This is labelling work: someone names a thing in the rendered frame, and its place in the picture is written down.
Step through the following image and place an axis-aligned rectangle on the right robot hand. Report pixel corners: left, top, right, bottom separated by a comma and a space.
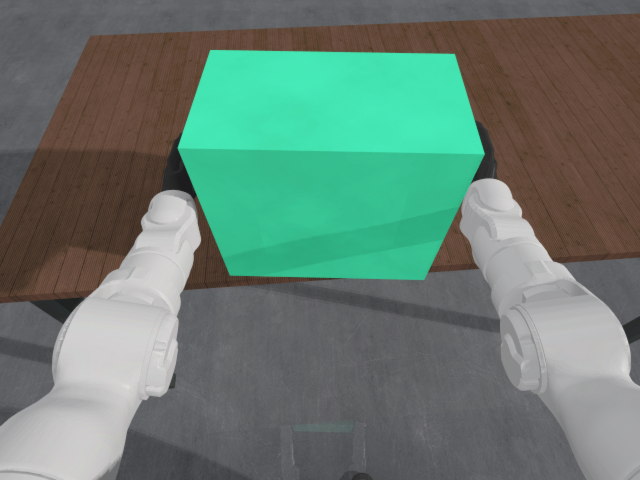
470, 120, 498, 185

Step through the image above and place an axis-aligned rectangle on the table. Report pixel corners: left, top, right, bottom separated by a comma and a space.
0, 13, 640, 389

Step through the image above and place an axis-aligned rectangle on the left robot hand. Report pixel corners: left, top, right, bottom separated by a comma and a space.
161, 132, 197, 200

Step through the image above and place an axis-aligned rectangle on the robot right forearm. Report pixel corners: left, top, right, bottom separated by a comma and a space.
460, 178, 631, 374

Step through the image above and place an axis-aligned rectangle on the robot left forearm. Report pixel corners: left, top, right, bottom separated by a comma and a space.
52, 190, 201, 383

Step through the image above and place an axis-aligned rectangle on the robot left upper arm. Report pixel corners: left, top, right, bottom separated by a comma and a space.
0, 297, 179, 480

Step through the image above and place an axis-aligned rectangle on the carton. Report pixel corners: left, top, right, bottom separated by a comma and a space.
178, 50, 485, 280

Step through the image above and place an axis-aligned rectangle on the robot right upper arm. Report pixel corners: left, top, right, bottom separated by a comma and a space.
500, 295, 640, 480

